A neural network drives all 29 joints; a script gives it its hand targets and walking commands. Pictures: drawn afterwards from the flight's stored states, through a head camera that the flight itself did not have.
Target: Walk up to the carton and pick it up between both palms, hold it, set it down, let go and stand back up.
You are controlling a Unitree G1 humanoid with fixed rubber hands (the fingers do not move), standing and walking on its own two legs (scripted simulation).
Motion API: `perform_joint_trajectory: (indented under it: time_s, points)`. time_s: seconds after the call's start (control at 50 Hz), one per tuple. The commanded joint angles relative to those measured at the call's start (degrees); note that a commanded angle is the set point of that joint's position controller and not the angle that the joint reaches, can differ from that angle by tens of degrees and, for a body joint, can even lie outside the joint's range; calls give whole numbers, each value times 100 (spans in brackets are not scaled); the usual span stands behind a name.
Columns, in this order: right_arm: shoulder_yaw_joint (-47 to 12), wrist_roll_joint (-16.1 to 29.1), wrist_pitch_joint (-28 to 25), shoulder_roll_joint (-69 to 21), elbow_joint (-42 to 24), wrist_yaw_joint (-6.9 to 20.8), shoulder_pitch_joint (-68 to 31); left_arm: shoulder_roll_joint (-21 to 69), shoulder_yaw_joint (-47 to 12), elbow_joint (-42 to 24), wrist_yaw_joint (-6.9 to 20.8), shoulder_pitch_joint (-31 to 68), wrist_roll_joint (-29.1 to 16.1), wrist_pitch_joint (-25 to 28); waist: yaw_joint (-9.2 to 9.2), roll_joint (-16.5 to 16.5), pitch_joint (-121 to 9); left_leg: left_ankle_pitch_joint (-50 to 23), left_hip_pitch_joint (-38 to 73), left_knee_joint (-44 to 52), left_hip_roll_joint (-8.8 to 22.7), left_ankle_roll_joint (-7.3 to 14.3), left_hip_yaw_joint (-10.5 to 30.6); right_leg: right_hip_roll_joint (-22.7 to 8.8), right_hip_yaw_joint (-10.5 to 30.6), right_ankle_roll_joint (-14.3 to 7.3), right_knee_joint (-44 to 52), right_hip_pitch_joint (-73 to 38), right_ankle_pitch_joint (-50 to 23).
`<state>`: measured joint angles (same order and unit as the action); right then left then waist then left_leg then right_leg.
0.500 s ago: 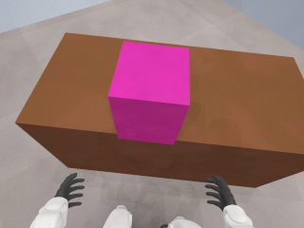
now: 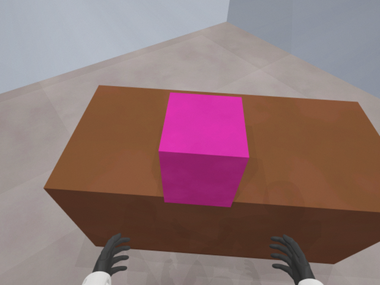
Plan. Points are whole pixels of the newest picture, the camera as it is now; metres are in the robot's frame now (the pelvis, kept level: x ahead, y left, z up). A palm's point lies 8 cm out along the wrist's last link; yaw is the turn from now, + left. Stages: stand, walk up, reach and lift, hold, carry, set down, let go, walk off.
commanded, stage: reach and lift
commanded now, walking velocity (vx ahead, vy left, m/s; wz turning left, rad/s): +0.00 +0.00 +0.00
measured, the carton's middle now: (201, 151) +0.48 +0.02 -0.06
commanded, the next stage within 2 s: none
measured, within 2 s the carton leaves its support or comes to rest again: neither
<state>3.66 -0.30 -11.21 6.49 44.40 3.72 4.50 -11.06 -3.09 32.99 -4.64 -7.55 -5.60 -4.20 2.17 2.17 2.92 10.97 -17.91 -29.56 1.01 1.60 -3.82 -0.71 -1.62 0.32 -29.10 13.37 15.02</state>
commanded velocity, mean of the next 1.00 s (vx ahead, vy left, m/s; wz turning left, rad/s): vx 0.00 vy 0.00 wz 0.00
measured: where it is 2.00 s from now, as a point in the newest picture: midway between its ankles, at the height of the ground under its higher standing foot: outside the picture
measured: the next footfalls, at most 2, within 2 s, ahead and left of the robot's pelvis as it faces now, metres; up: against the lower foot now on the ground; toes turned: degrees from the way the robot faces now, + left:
none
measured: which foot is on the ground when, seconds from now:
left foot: down 0.00-1.00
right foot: down 0.00-1.00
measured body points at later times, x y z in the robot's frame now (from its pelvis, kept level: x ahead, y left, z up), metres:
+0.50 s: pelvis +0.04 -0.01 +0.00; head +0.06 +0.01 +0.45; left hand +0.24 +0.22 -0.08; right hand +0.26 -0.20 -0.06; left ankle +0.05 +0.10 -0.73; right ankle +0.01 -0.13 -0.73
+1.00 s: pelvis +0.02 -0.01 -0.01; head +0.06 +0.01 +0.44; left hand +0.31 +0.21 -0.05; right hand +0.31 -0.18 -0.04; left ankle +0.05 +0.10 -0.73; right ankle +0.01 -0.13 -0.73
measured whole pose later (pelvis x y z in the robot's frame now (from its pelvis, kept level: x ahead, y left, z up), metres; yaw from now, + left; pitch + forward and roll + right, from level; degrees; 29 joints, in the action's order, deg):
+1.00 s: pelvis +0.02 -0.01 -0.01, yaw +0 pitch +5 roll -1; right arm -3.5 12.7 -30.3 5.4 58.3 -2.5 -13.5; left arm -12.6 -2.2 51.8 -0.4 11.0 -10.7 26.0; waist 0.4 2.1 -1.5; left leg 15.9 -26.3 -36.9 1.5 0.6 -2.0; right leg 0.4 -1.6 -0.1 -35.3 21.1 19.6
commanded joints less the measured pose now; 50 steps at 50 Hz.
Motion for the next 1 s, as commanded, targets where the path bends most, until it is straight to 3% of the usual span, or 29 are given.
perform_joint_trajectory:
  time_s: [0.0,0.02,0.16,0.18,0.28,0.32,0.34,0.36,0.42,0.44,0.46,0.52,0.54,0.62,0.64,0.74,0.76,0.82,0.84,0.88,0.9,0.94,0.96,0.98]
  points:
    - [102,173,-320,628,-527,-86,-646,-437,169,-635,-35,738,24,493,-23,-216,-983,213,1186,601,63,-194,263,178,-42,-249,752,566,632]
    - [71,136,-371,647,-709,-116,-697,-458,225,-529,-9,670,15,539,-5,-95,-949,64,1171,567,24,-210,204,175,-37,-245,782,509,551]
    - [-64,438,-749,612,-384,-289,-828,-437,292,-428,121,945,109,1061,20,-463,-878,-775,1522,421,-48,-352,213,158,56,-276,794,409,-52]
    - [-140,495,-846,621,-394,-308,-831,-463,277,-335,149,878,102,1188,-19,-318,-995,-988,1474,348,-48,-339,167,202,45,-244,808,371,-231]
    - [-360,649,-1297,461,-447,-383,-639,-556,412,-244,302,799,29,1843,-14,-263,-1241,-1545,1550,161,-118,-309,204,124,169,-142,740,103,-1003]
    - [-304,636,-1438,512,-112,-430,-814,-617,479,68,365,905,82,2057,-16,-293,-997,-1625,1396,104,-118,-373,204,132,152,-123,663,165,-1058]
    - [-285,694,-1535,528,-261,-453,-1135,-709,508,-43,404,1244,46,2158,-13,-299,-1139,-1540,1390,64,-142,-361,205,108,204,-114,668,128,-999]
    - [-361,754,-1606,483,-138,-483,-945,-632,430,170,456,944,-25,2246,-105,-173,-1014,-1559,1368,42,-131,-359,206,102,185,-78,618,101,-1171]
    - [-446,862,-1877,519,-178,-548,-1103,-818,566,69,562,1229,-117,2588,-132,-168,-1368,-1681,1242,-126,-141,-350,278,75,240,-52,444,-20,-1473]
    - [-499,924,-1983,443,-140,-566,-723,-807,562,7,585,890,-66,2680,-147,-183,-1462,-1868,1305,-159,-146,-366,229,58,286,-11,405,-120,-1863]
    - [-529,1037,-2090,493,-128,-562,-905,-855,561,-162,611,1114,-94,2756,-130,-340,-1523,-2012,1296,-194,-185,-409,236,61,274,-13,343,-71,-2069]
    - [-604,1136,-2392,619,-82,-611,-957,-859,602,-233,652,1013,-70,2937,-182,-324,-1703,-2538,1565,-335,-190,-481,275,94,202,15,234,-126,-2658]
    - [-616,1193,-2482,570,-1,-611,-1068,-882,647,-272,670,1192,-122,2979,-167,-437,-1810,-2593,1477,-403,-201,-505,272,102,251,-21,207,-97,-2653]
    - [-671,1255,-2630,524,178,-596,-1270,-858,568,-39,732,1238,-242,3079,-209,-373,-1465,-2024,1249,-338,-165,-506,309,133,140,-8,172,103,-1967]
    - [-641,1250,-2661,566,-132,-613,-1677,-897,508,-92,731,1646,-352,3122,-228,-328,-1536,-1773,1199,-332,-176,-471,289,100,140,21,194,251,-1793]
    - [-511,1195,-2595,461,161,-533,-2123,-770,299,307,592,2118,-488,3327,-193,-376,-1381,-841,906,-272,-64,-448,376,157,89,-127,162,763,-366]
    - [-535,1248,-2561,434,251,-513,-2276,-809,269,438,555,2322,-477,3360,-167,-471,-1373,-717,810,-267,-50,-455,365,184,84,-125,156,857,-173]
    - [-470,1212,-2415,419,350,-545,-2751,-796,186,742,467,2711,-578,3402,-199,-344,-1492,-248,559,-249,-2,-384,406,150,89,-156,64,960,150]
    - [-537,1176,-2341,359,527,-570,-2728,-799,202,831,452,2836,-586,3407,-255,-290,-1531,-240,463,-279,-45,-374,345,161,97,-115,35,987,143]
    - [-507,1237,-2261,451,523,-596,-2941,-856,253,948,441,3007,-581,3381,-198,-420,-1896,-326,584,-278,-12,-353,375,115,131,-119,-19,1006,4]
    - [-552,1255,-2217,464,558,-612,-3108,-780,211,966,408,3169,-553,3371,-159,-524,-2036,-509,582,-324,-24,-395,351,161,91,-122,-35,1056,-53]
    - [-579,1355,-2220,578,431,-664,-3223,-949,391,1064,379,3191,-508,3329,-88,-337,-2395,-913,674,-427,-27,-414,337,173,114,-96,-53,861,-431]
    - [-537,1385,-2248,641,319,-699,-3357,-1008,431,733,366,3407,-523,3354,-142,-568,-2880,-1180,842,-465,-29,-462,322,189,118,-95,-63,772,-652]
    - [-550,1418,-2272,670,261,-739,-3324,-976,456,770,355,3277,-499,3365,-110,-529,-2934,-1450,894,-535,-33,-489,335,193,114,-108,-89,762,-936]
